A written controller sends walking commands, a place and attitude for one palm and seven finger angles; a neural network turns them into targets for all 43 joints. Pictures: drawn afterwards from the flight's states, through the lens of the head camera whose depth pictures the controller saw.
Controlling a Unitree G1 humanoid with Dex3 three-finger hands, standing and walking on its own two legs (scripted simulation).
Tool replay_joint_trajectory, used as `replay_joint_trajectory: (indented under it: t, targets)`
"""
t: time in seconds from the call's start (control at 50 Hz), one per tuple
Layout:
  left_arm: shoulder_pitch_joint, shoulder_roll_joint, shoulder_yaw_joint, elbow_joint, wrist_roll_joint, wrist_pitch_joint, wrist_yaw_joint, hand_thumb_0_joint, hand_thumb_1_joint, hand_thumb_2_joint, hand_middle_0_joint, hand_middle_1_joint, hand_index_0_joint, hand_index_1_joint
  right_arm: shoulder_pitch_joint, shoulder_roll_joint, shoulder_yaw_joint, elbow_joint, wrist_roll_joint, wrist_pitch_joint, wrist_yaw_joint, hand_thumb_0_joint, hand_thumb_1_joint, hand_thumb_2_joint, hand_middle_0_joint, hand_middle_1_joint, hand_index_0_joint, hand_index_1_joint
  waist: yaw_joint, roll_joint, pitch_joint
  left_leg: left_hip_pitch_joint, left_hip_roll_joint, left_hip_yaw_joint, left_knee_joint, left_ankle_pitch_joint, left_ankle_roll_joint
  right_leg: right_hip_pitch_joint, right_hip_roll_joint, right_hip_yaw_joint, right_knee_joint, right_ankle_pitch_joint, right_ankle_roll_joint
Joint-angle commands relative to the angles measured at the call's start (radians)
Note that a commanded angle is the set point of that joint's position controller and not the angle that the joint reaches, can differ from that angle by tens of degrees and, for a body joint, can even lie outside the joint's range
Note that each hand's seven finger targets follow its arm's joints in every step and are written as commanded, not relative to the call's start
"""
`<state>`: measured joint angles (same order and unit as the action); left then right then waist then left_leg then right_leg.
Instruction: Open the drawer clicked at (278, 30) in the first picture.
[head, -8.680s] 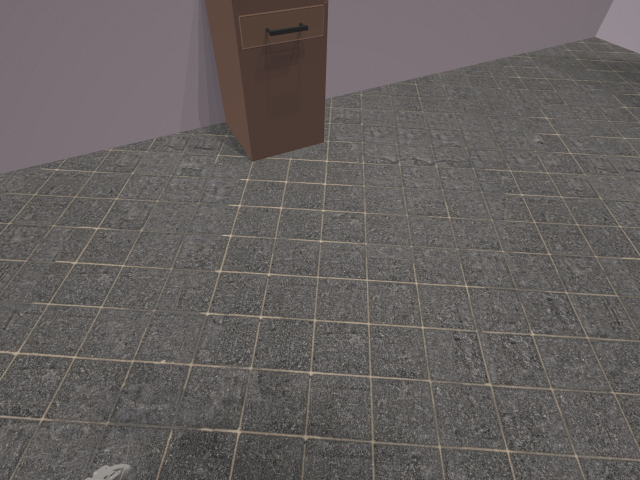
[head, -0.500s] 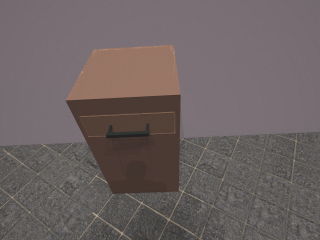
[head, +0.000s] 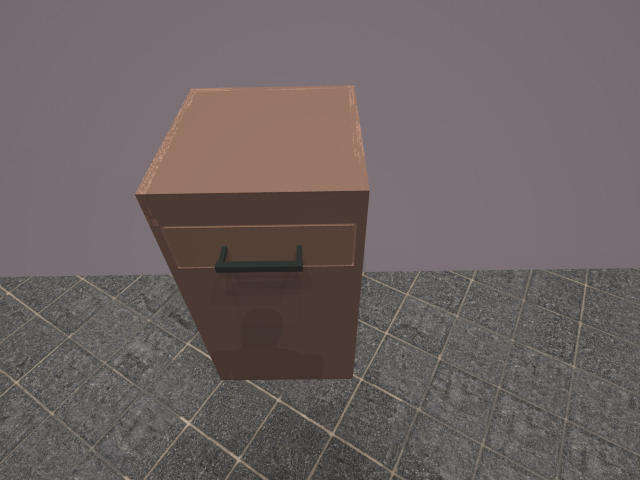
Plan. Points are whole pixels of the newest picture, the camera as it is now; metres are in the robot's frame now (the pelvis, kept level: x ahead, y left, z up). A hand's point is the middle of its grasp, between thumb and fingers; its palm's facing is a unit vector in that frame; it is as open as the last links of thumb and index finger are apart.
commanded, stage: look again from close up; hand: left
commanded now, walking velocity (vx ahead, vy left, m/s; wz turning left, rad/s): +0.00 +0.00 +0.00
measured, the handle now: (260, 258) +0.56 +0.16 -0.12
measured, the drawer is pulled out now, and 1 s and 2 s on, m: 0.00 0.00 0.00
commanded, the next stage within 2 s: raise the hand with hooked fingers in 0.36 s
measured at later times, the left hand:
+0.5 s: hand out of the picture +0.05 +0.13 -0.17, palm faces -0.01 -0.98 -0.21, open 7.3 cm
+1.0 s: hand (196, 458) +0.17 +0.18 -0.08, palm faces -0.09 -0.13 -0.99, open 9.2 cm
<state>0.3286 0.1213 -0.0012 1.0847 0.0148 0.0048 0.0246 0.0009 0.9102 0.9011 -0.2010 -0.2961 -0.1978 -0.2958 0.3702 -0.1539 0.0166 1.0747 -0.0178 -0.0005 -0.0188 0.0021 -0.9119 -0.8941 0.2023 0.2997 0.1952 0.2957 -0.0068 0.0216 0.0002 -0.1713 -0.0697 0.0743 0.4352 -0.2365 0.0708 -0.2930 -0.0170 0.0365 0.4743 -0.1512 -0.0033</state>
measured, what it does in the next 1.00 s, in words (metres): shifts its weight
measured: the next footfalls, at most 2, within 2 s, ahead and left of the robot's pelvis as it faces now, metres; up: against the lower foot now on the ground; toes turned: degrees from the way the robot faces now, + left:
none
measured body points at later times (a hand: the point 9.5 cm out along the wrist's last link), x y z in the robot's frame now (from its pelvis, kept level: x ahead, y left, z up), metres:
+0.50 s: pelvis +0.05 -0.03 +0.00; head +0.06 -0.04 +0.45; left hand +0.05 +0.19 -0.15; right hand +0.05 -0.25 -0.16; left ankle +0.00 +0.07 -0.74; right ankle +0.07 -0.12 -0.74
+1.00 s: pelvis +0.04 -0.05 -0.04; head +0.08 -0.06 +0.41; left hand +0.17 +0.18 -0.03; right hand +0.33 -0.25 -0.09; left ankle +0.01 +0.08 -0.74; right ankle +0.07 -0.13 -0.74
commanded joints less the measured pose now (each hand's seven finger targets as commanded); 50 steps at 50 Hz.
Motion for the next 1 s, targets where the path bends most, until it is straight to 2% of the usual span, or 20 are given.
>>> replay_joint_trajectory:
  t: [0.0, 0.24, 0.42, 0.44, 0.46, 0.48, 0.5, 0.52, 0.54, 0.56, 0.58, 0.6, 0.66, 0.7, 0.76, 0.8, 0.84, 0.86, 0.9, 0.98]
  targets:
    - [0.039, 0.090, 0.015, -0.033, 0.003, -0.022, 0.002, 0.000, 0.900, 0.900, -0.200, -0.300, -0.200, -0.300, 0.038, -0.106, -0.024, -0.038, 0.001, -0.016, -0.009, 0.000, -0.900, -0.900, 0.200, 0.300, 0.200, 0.300, -0.001, -0.033, 0.133, -0.178, 0.161, -0.202, -0.195, -0.262, -0.007, 0.020, -0.045, 0.091, -0.088, -0.170, -0.050]
    - [0.036, 0.079, 0.006, 0.008, -0.007, -0.045, 0.007, 0.000, 0.900, 0.900, -0.200, -0.300, -0.200, -0.300, 0.031, -0.078, -0.010, 0.006, 0.008, -0.042, -0.021, 0.000, -0.900, -0.900, 0.200, 0.300, 0.200, 0.300, -0.011, -0.056, 0.026, -0.026, 0.157, -0.123, -0.100, 0.099, -0.024, 0.105, -0.075, 0.097, -0.081, 0.156, -0.053]
    - [0.027, 0.092, 0.005, 0.021, -0.009, -0.041, 0.008, 0.000, 0.900, 0.900, -0.200, -0.300, -0.200, -0.300, 0.023, -0.073, -0.006, 0.033, 0.007, -0.037, -0.027, 0.000, -0.900, -0.900, 0.200, 0.300, 0.200, 0.300, -0.007, -0.013, 0.049, -0.014, 0.164, -0.111, -0.095, 0.120, -0.033, 0.130, -0.074, 0.091, -0.087, 0.195, -0.060]
    - [0.123, 0.140, 0.016, 0.060, -0.001, -0.049, 0.054, 0.000, 0.900, 0.900, -0.200, -0.300, -0.200, -0.300, -0.112, -0.113, -0.025, -0.035, 0.020, -0.039, -0.014, 0.000, -0.900, -0.900, 0.200, 0.300, 0.200, 0.300, 0.057, -0.096, 0.073, -0.081, 0.189, -0.062, 0.065, 0.082, -0.063, 0.120, -0.125, 0.105, -0.059, 0.444, -0.021]
    - [-0.710, 0.395, -0.078, -1.452, 0.120, -0.219, 0.051, 0.000, 0.877, 0.890, -0.202, -0.315, -0.202, -0.315, -0.114, -0.271, -0.020, -0.416, 0.075, -0.179, -0.067, 0.000, -0.900, -0.900, 0.200, 0.300, 0.200, 0.300, -0.053, 0.175, -0.407, 0.133, 0.061, -0.070, -0.073, 0.215, -0.020, 0.212, -0.009, 0.163, 0.017, 0.245, -0.047]
    - [-0.321, 0.370, 0.016, -1.182, 0.146, -0.124, 0.138, 0.000, 0.853, 0.880, -0.203, -0.330, -0.203, -0.330, -0.222, -0.197, -0.025, -0.367, 0.060, -0.269, -0.110, 0.000, -0.900, -0.900, 0.200, 0.300, 0.200, 0.300, 0.027, 0.297, -0.319, 0.129, 0.088, -0.061, -0.059, 0.370, -0.020, 0.166, 0.012, 0.059, 0.047, 0.066, -0.069]
    - [-0.254, 0.258, -0.023, -1.132, 0.093, -0.055, 0.195, 0.000, 0.830, 0.870, -0.205, -0.345, -0.205, -0.345, -0.186, -0.193, -0.049, -0.310, 0.074, -0.299, -0.110, 0.000, -0.900, -0.900, 0.200, 0.300, 0.200, 0.300, 0.002, 0.265, -0.221, 0.051, 0.090, -0.061, -0.054, 0.244, -0.056, 0.070, 0.027, 0.010, 0.046, -0.046, -0.055]
    - [0.040, 0.085, -0.118, -0.937, 0.134, 0.040, 0.202, 0.000, 0.807, 0.860, -0.207, -0.360, -0.207, -0.360, -0.172, -0.133, -0.037, -0.305, 0.081, -0.300, -0.103, 0.000, -0.900, -0.900, 0.200, 0.300, 0.200, 0.300, 0.009, 0.130, -0.119, -0.030, 0.096, -0.079, -0.054, 0.172, -0.053, 0.023, 0.029, -0.013, 0.043, -0.073, -0.045]
    - [-0.091, 0.090, -0.164, -1.151, 0.170, 0.032, 0.201, 0.000, 0.783, 0.850, -0.208, -0.375, -0.208, -0.375, -0.206, -0.174, -0.034, -0.398, 0.082, -0.315, -0.088, 0.000, -0.900, -0.900, 0.200, 0.300, 0.200, 0.300, -0.001, 0.074, -0.037, -0.071, 0.088, -0.108, -0.042, 0.126, -0.047, -0.014, 0.020, -0.007, 0.027, -0.057, -0.044]
    - [-0.075, 0.158, -0.135, -1.177, 0.273, 0.020, 0.225, 0.000, 0.760, 0.840, -0.210, -0.390, -0.210, -0.390, -0.223, -0.213, -0.042, -0.412, 0.054, -0.323, -0.082, 0.000, -0.900, -0.900, 0.200, 0.300, 0.200, 0.300, -0.015, 0.027, -0.071, -0.075, 0.079, -0.110, 0.004, 0.111, -0.039, -0.063, 0.033, 0.013, 0.034, -0.070, -0.051]
    - [-0.039, 0.162, -0.153, -1.138, 0.377, 0.018, 0.252, 0.000, 0.737, 0.830, -0.212, -0.405, -0.212, -0.405, -0.244, -0.221, -0.039, -0.439, 0.024, -0.316, -0.070, 0.000, -0.900, -0.900, 0.200, 0.300, 0.200, 0.300, -0.022, -0.064, -0.009, -0.142, 0.062, -0.120, 0.050, 0.096, -0.032, -0.132, 0.040, 0.017, 0.040, -0.104, -0.056]
    - [0.015, 0.155, -0.152, -1.084, 0.461, 0.031, 0.275, 0.000, 0.713, 0.820, -0.213, -0.420, -0.213, -0.420, -0.240, -0.227, -0.049, -0.481, 0.008, -0.291, -0.052, 0.000, -0.900, -0.900, 0.200, 0.300, 0.200, 0.300, -0.020, -0.119, -0.018, -0.178, 0.044, -0.123, 0.086, 0.093, -0.031, -0.157, 0.040, 0.032, 0.043, -0.151, -0.058]
    - [0.364, 0.117, -0.152, -0.986, 0.713, 0.040, 0.322, 0.000, 0.643, 0.790, -0.218, -0.465, -0.218, -0.465, -0.298, -0.223, -0.082, -0.601, -0.025, -0.179, 0.012, 0.000, -0.900, -0.900, 0.200, 0.300, 0.200, 0.300, 0.078, -0.304, -0.011, -0.285, 0.021, -0.080, 0.131, 0.049, -0.055, -0.127, 0.042, 0.053, 0.039, -0.213, -0.063]
    - [0.523, 0.148, -0.101, -0.958, 0.839, 0.013, 0.339, 0.000, 0.597, 0.770, -0.222, -0.495, -0.222, -0.495, -0.329, -0.208, -0.086, -0.637, -0.018, -0.083, 0.055, 0.000, -0.900, -0.900, 0.200, 0.300, 0.200, 0.300, 0.143, -0.333, -0.078, -0.360, 0.022, -0.056, 0.141, 0.097, -0.068, -0.028, 0.037, 0.090, 0.091, -0.016, -0.075]
    - [0.416, 0.232, -0.041, -1.062, 0.960, -0.064, 0.388, 0.000, 0.527, 0.740, -0.227, -0.540, -0.227, -0.540, -0.403, -0.189, -0.063, -0.706, -0.002, -0.006, 0.089, 0.000, -0.900, -0.900, 0.200, 0.300, 0.200, 0.300, 0.161, -0.281, -0.145, -0.409, 0.006, -0.040, 0.168, 0.102, -0.073, 0.020, 0.026, 0.131, 0.157, 0.103, -0.075]
    - [0.303, 0.317, 0.026, -1.198, 1.027, -0.087, 0.446, 0.000, 0.480, 0.720, -0.230, -0.570, -0.230, -0.570, -0.424, -0.179, -0.064, -0.719, -0.017, 0.026, 0.095, 0.000, -0.900, -0.900, 0.200, 0.300, 0.200, 0.300, 0.173, -0.111, -0.195, -0.400, -0.015, -0.037, 0.211, 0.096, -0.069, 0.016, 0.029, 0.178, 0.187, 0.136, -0.087]
    - [0.210, 0.327, 0.046, -1.274, 1.087, -0.082, 0.515, 0.000, 0.433, 0.700, -0.233, -0.600, -0.233, -0.600, -0.408, -0.157, -0.067, -0.734, -0.035, 0.045, 0.094, 0.000, -0.900, -0.900, 0.200, 0.300, 0.200, 0.300, 0.164, 0.090, -0.312, -0.334, -0.018, -0.044, 0.255, 0.132, -0.060, -0.018, 0.045, 0.177, 0.243, 0.178, -0.100]
    - [0.111, 0.340, 0.047, -1.309, 1.109, -0.087, 0.544, 0.000, 0.410, 0.690, -0.235, -0.615, -0.235, -0.615, -0.401, -0.153, -0.068, -0.721, -0.041, 0.049, 0.085, 0.000, -0.900, -0.900, 0.200, 0.300, 0.200, 0.300, 0.143, 0.116, -0.362, -0.315, -0.015, -0.057, 0.291, 0.160, -0.053, -0.065, 0.049, 0.194, 0.266, 0.214, -0.101]
    - [-0.102, 0.390, 0.076, -1.407, 1.141, -0.104, 0.590, 0.000, 0.363, 0.670, -0.238, -0.645, -0.238, -0.645, -0.389, -0.152, -0.073, -0.693, -0.058, 0.056, 0.062, 0.000, -0.900, -0.900, 0.200, 0.300, 0.200, 0.300, 0.089, 0.089, -0.432, -0.287, -0.016, -0.087, 0.367, 0.149, -0.042, -0.150, 0.046, 0.213, 0.293, 0.162, -0.088]
    - [-0.218, 0.374, 0.035, -1.401, 1.107, -0.158, 0.588, 0.000, 0.270, 0.630, -0.245, -0.705, -0.245, -0.705, -0.394, -0.155, -0.078, -0.679, -0.067, 0.031, 0.033, 0.000, -0.900, -0.900, 0.200, 0.300, 0.200, 0.300, 0.018, 0.022, -0.368, -0.274, -0.007, -0.093, 0.446, 0.035, -0.026, -0.302, 0.031, 0.196, 0.256, -0.026, -0.070]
